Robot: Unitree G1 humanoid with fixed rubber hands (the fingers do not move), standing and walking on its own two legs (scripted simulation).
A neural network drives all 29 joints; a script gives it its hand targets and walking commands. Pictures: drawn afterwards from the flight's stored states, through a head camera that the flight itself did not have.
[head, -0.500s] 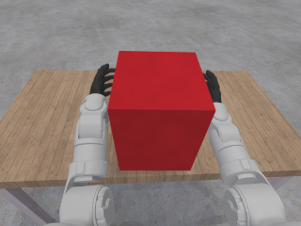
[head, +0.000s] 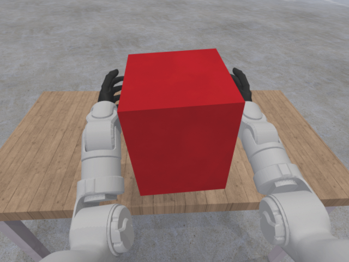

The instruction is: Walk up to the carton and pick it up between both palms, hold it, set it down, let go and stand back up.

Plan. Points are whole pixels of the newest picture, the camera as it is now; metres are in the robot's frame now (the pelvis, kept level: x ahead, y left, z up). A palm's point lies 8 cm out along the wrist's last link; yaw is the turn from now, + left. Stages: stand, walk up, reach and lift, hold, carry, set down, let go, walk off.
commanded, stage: reach and lift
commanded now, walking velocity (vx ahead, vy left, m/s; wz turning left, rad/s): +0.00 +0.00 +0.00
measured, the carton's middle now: (177, 122) +0.37 -0.02 +0.16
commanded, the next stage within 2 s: hold in 0.70 s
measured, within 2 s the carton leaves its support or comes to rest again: neither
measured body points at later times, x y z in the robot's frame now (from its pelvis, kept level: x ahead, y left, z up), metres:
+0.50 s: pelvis +0.01 +0.00 +0.00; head -0.05 +0.02 +0.45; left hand +0.40 +0.14 +0.22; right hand +0.40 -0.16 +0.23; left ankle +0.03 +0.12 -0.75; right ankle +0.03 -0.12 -0.75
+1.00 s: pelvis +0.02 +0.00 +0.00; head -0.04 +0.02 +0.44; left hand +0.40 +0.15 +0.23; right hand +0.41 -0.15 +0.24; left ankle +0.03 +0.12 -0.75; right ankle +0.03 -0.12 -0.75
